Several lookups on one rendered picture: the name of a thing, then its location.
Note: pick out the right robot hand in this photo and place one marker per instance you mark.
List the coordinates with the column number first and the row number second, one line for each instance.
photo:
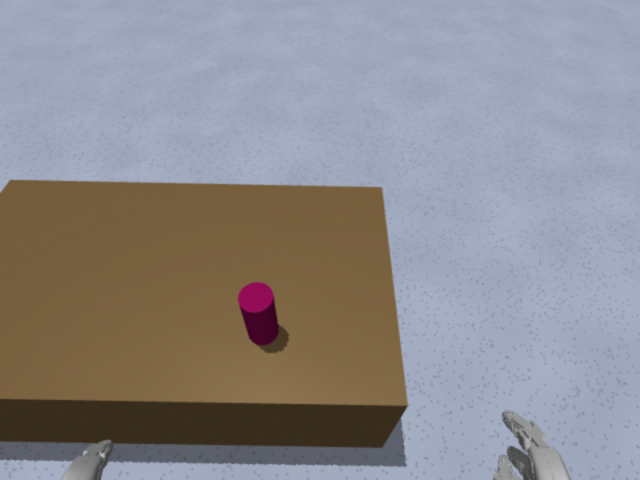
column 542, row 461

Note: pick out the can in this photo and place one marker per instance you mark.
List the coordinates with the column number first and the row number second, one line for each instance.
column 257, row 305

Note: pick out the left robot hand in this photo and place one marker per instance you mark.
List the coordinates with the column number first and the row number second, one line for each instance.
column 90, row 466

